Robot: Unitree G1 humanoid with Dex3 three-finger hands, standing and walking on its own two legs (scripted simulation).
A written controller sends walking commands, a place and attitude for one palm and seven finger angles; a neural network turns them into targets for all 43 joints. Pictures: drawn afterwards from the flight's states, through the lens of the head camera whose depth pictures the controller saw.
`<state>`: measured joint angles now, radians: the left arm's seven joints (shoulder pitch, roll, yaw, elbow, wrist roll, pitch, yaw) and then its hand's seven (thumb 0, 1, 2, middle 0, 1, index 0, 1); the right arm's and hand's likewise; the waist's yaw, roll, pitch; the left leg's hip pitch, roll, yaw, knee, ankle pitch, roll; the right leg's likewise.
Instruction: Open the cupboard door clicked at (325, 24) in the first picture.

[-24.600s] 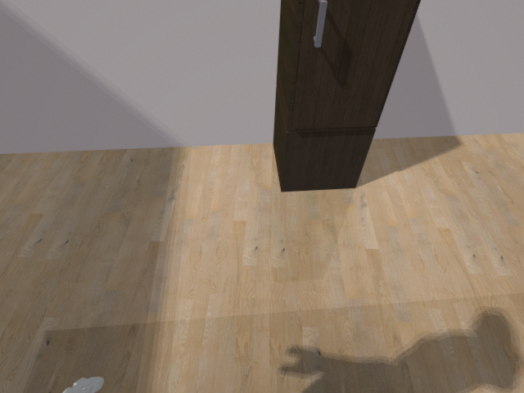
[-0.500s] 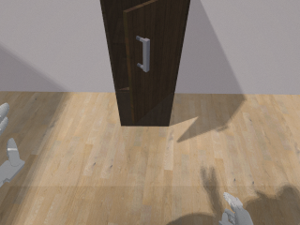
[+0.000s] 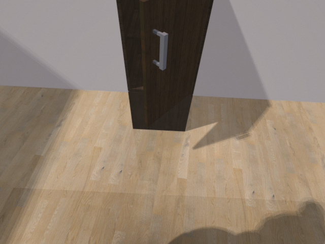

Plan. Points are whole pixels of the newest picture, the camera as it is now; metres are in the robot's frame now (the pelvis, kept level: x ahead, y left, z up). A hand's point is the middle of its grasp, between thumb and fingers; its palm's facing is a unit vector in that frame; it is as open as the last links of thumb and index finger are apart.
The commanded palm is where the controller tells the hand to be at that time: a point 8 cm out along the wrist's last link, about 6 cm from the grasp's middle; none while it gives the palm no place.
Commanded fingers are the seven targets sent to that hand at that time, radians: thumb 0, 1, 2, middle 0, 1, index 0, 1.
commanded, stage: let the arm hang, fingers relaxed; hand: left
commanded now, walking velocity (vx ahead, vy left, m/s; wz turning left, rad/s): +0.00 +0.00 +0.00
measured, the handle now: (159, 50) +0.71 +0.05 +0.09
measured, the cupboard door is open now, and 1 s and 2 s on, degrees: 49 49 49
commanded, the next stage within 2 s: look to check the result in 0.68 s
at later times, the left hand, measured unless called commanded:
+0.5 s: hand out of the picture +0.07 +0.22 -0.16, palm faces +0.01 -0.96 -0.28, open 7.4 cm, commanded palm none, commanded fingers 0.00 0.90 0.90 -0.20 -0.30 -0.20 -0.30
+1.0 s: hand out of the picture +0.10 +0.23 -0.15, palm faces -0.02 -0.95 -0.32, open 7.4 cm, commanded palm none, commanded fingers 0.00 0.90 0.90 -0.20 -0.30 -0.20 -0.30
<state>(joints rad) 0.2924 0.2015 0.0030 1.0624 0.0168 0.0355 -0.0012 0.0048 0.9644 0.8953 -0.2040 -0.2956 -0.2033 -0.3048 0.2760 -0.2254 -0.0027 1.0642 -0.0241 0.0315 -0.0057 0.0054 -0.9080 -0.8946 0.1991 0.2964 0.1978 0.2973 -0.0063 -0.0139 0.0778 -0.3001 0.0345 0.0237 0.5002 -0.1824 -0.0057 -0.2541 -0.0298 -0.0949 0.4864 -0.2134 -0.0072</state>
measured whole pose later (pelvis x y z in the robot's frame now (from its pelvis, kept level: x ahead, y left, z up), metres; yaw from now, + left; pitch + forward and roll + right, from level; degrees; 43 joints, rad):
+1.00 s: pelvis +0.04 -0.01 +0.01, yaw +0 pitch -1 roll +0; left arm 0.12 0.31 0.02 1.15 0.01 -0.01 0.00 0.00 0.90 0.90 -0.20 -0.30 -0.20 -0.30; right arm 0.12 -0.31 -0.01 1.13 -0.02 0.00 -0.01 0.00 -0.91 -0.89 0.20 0.30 0.20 0.30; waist -0.01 0.02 0.07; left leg -0.16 0.03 0.03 0.33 -0.15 -0.02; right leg -0.12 -0.03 -0.10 0.34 -0.19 -0.01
